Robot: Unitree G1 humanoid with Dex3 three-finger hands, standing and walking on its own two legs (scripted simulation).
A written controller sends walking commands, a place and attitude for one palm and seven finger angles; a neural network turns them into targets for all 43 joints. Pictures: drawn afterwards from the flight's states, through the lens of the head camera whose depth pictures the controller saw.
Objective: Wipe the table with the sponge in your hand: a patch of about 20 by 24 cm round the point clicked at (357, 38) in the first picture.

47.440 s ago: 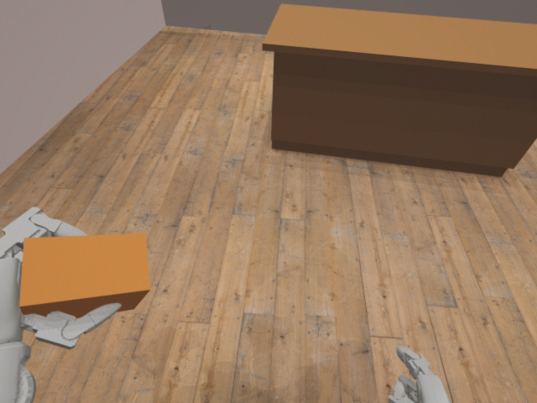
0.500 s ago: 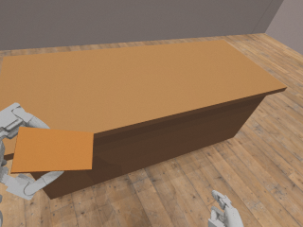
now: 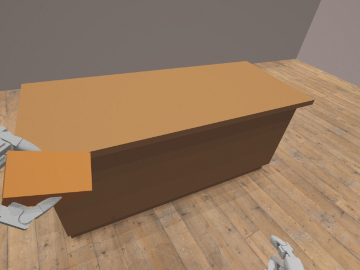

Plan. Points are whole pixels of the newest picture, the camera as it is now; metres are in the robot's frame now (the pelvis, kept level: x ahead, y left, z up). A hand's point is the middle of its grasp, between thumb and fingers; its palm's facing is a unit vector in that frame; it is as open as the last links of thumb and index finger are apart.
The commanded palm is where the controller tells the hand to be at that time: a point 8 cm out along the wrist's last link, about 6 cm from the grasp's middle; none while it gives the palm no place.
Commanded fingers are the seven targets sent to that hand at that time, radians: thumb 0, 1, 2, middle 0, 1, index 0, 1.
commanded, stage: stop stepping back and stand still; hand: left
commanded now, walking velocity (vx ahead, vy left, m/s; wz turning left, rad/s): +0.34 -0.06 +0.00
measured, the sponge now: (58, 179) +0.22 +0.22 +0.17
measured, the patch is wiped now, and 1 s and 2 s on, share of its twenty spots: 1.00 1.00 1.00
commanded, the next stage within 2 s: stand and wait in 0.84 s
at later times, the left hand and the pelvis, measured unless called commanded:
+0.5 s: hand (5, 223) +0.13 +0.24 +0.20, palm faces +0.44 -0.84 -0.31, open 10.0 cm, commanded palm +0.08 +0.27 +0.21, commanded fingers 0.00 0.10 1.30 -1.20 -1.60 -1.20 -1.60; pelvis -0.08 -0.01 +0.01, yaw +1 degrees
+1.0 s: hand out of the picture +0.13 +0.26 +0.20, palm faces +0.49 -0.81 -0.32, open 10.0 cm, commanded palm +0.08 +0.29 +0.21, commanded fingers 0.00 0.10 1.30 -1.20 -1.60 -1.20 -1.60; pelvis -0.06 +0.00 +0.02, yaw +4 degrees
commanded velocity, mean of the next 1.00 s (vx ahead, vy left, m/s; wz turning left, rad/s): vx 0.09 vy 0.01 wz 0.00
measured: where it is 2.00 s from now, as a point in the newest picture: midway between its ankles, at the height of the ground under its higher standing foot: outside the picture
